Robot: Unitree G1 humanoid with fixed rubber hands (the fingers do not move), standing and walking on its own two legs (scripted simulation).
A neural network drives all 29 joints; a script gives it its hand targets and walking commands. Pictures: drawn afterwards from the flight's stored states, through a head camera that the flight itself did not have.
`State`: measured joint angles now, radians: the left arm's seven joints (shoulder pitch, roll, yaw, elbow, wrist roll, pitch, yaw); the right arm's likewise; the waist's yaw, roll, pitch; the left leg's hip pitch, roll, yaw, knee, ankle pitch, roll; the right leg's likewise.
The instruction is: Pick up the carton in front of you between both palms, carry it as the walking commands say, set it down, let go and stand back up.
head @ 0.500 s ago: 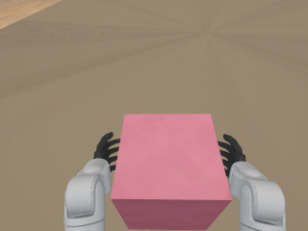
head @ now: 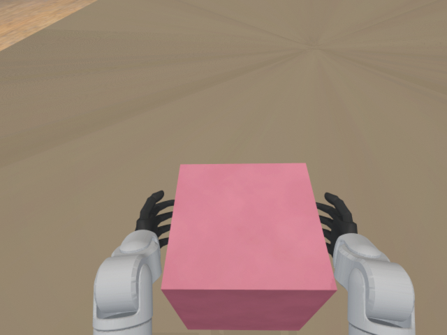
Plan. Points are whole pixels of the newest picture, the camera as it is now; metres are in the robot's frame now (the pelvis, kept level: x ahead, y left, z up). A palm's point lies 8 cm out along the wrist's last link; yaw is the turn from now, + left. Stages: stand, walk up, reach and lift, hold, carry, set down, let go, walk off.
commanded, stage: carry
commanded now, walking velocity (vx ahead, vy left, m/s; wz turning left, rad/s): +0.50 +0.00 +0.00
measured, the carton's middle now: (242, 251) +0.28 +0.00 +0.03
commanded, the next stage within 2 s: none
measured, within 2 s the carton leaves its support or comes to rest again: neither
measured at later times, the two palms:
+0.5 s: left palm (173, 124) +0.60 +0.17 +0.08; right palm (293, 121) +0.59 -0.13 +0.09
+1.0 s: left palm (197, 61) +0.93 +0.14 +0.11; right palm (287, 59) +0.93 -0.16 +0.10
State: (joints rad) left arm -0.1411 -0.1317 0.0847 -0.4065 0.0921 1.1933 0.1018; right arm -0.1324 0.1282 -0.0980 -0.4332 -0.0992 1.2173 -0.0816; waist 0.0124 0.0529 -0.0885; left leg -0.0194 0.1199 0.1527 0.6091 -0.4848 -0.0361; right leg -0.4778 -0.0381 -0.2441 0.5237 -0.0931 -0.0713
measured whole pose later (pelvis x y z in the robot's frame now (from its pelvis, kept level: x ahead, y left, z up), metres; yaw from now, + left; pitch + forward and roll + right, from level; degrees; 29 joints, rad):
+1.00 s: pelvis +0.66 -0.01 +0.01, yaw +1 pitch +4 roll -1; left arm -0.17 -0.13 0.09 -0.36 0.10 1.20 0.10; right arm -0.15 0.13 -0.12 -0.41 -0.11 1.23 -0.08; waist 0.01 0.04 -0.08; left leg -0.22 0.09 0.08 0.96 -0.49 -0.01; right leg -0.43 -0.05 -0.25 0.53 -0.17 -0.08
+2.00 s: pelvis +0.90 -0.04 +0.01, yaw -1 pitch +4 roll +3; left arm -0.17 -0.14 0.10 -0.31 0.11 1.17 0.09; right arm -0.16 0.13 -0.12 -0.34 -0.12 1.20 -0.08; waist 0.00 -0.03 -0.10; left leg -0.37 0.06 0.20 0.57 -0.25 0.01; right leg -0.02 -0.03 -0.16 0.41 -0.44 -0.02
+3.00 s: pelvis +0.88 -0.06 +0.01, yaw -1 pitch +1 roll +1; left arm -0.18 -0.14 0.15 0.15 0.22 0.75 0.03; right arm -0.17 0.13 -0.15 0.13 -0.22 0.76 -0.01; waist 0.00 -0.01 -0.09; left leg -0.32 0.10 0.17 0.53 -0.21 -0.02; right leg -0.20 0.00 -0.13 0.54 -0.36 -0.05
